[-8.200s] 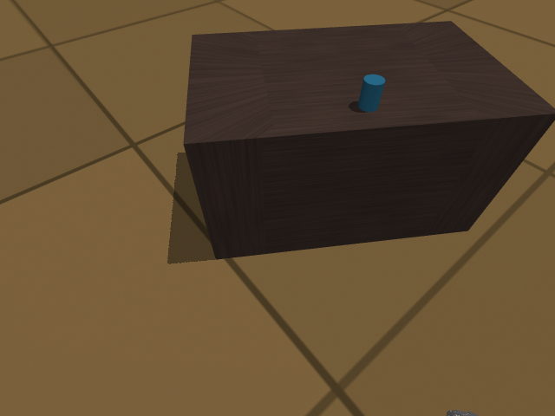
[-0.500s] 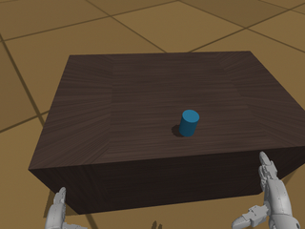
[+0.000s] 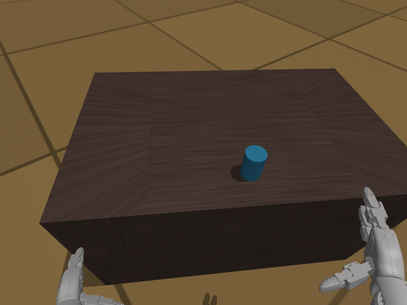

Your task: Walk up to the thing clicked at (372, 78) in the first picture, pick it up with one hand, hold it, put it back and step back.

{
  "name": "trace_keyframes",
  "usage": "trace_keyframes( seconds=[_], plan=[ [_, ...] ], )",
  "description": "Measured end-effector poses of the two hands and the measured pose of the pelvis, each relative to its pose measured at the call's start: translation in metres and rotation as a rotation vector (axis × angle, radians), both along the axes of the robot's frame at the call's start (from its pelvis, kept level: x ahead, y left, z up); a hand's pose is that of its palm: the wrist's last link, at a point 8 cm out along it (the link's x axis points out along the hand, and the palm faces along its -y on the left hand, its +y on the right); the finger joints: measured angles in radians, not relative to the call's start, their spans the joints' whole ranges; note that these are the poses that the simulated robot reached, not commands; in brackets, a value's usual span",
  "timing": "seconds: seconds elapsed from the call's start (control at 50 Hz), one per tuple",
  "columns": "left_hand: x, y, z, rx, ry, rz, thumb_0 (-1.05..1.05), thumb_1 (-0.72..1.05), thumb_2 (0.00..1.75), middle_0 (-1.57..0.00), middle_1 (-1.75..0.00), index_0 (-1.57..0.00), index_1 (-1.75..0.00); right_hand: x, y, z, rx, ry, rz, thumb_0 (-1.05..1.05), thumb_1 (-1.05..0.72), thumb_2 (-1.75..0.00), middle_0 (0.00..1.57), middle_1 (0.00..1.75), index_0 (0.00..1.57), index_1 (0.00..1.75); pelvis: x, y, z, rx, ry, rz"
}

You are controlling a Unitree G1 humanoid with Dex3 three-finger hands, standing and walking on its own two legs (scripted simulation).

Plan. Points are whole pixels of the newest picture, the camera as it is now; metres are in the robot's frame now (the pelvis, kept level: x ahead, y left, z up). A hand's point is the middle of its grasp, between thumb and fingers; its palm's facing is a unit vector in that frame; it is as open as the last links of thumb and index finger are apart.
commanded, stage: go down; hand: right
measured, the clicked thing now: (253, 163) +0.49 -0.16 -0.08
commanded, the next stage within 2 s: none
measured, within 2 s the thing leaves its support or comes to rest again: neither
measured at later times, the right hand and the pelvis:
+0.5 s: hand (342, 189) +0.31 -0.29 +0.06, palm faces +0.07 +1.00 -0.02, open 17.7 cm; pelvis +0.00 -0.01 -0.01, yaw +1 degrees
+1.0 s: hand (347, 170) +0.35 -0.31 +0.07, palm faces +0.10 +0.99 +0.00, open 17.6 cm; pelvis +0.00 -0.01 -0.02, yaw +0 degrees
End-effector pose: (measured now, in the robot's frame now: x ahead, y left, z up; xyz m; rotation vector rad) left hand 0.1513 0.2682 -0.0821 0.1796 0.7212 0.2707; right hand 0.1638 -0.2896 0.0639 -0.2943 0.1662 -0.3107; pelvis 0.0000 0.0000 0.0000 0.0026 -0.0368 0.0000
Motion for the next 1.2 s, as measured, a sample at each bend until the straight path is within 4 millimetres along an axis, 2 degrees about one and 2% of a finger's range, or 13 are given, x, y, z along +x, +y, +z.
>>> trace_keyframes(
  seconds=[0.12,0.24,0.36,0.46,0.58,0.68,0.78,0.96,1.1,1.2],
  plan=[
    [0.002,-0.003,0.002,0.020,-0.011,-0.007,-0.01,-0.52,0.05,-0.06,-0.06,-0.05,-0.06,0.038,-0.013,0.002,0.076,-0.074,0.052,-0.01,0.59,-0.04,0.05,0.05,0.05,0.06,-0.004,0.003,-0.002,0.000,0.018,-0.006],
    [-0.006,-0.006,0.002,0.039,-0.010,0.020,-0.01,-0.51,0.04,-0.06,-0.05,-0.06,-0.05,0.083,-0.033,0.005,0.160,-0.114,0.132,-0.01,0.60,-0.03,0.05,0.05,0.06,0.05,-0.005,0.001,-0.004,0.002,0.043,0.001],
    [-0.020,-0.013,-0.005,0.055,0.038,0.031,-0.01,-0.51,0.04,-0.05,-0.05,-0.06,-0.05,0.109,-0.050,0.002,0.237,-0.132,0.183,-0.01,0.60,-0.02,0.05,0.05,0.06,0.05,-0.004,-0.005,-0.007,0.004,0.077,0.012],
    [-0.023,-0.023,-0.011,0.061,0.067,0.028,-0.01,-0.52,0.04,-0.06,-0.06,-0.06,-0.05,0.119,-0.054,-0.005,0.272,-0.125,0.224,-0.01,0.60,-0.02,0.05,0.05,0.05,0.05,-0.003,-0.012,-0.009,0.009,0.101,0.018],
    [-0.009,-0.031,0.000,0.080,0.005,0.002,-0.01,-0.52,0.04,-0.06,-0.06,-0.06,-0.06,0.123,-0.057,-0.008,0.296,-0.143,0.229,-0.01,0.60,-0.03,0.05,0.05,0.05,0.05,0.002,-0.016,-0.010,0.016,0.109,0.017],
    [-0.002,-0.029,0.007,0.098,-0.030,0.002,-0.01,-0.52,0.05,-0.06,-0.06,-0.06,-0.06,0.125,-0.063,-0.007,0.299,-0.155,0.213,-0.01,0.57,-0.03,0.05,0.05,0.05,0.05,0.005,-0.016,-0.010,0.020,0.109,0.014],
    [-0.008,-0.022,0.002,0.107,0.003,0.010,-0.01,-0.52,0.05,-0.06,-0.06,-0.06,-0.06,0.129,-0.067,-0.005,0.281,-0.147,0.208,-0.01,0.56,-0.03,0.06,0.04,0.05,0.05,0.003,-0.014,-0.012,0.023,0.116,0.010],
    [-0.012,-0.018,0.004,0.115,-0.018,-0.002,-0.01,-0.52,0.05,-0.06,-0.06,-0.06,-0.06,0.155,-0.073,0.005,0.286,-0.156,0.203,-0.01,0.56,-0.03,0.06,0.04,0.05,0.05,-0.004,-0.007,-0.015,0.017,0.141,0.007],
    [-0.025,-0.008,0.001,0.132,0.001,0.008,-0.01,-0.51,0.05,-0.06,-0.06,-0.06,-0.06,0.168,-0.080,0.009,0.284,-0.153,0.214,-0.01,0.57,-0.03,0.06,0.04,0.05,0.05,-0.007,-0.005,-0.020,0.017,0.170,0.009],
    [-0.027,-0.011,-0.002,0.134,0.006,-0.011,-0.01,-0.52,0.05,-0.06,-0.06,-0.06,-0.06,0.176,-0.086,0.009,0.287,-0.159,0.212,-0.01,0.58,-0.03,0.06,0.05,0.05,0.05,-0.010,-0.005,-0.024,0.019,0.191,0.010]
  ],
)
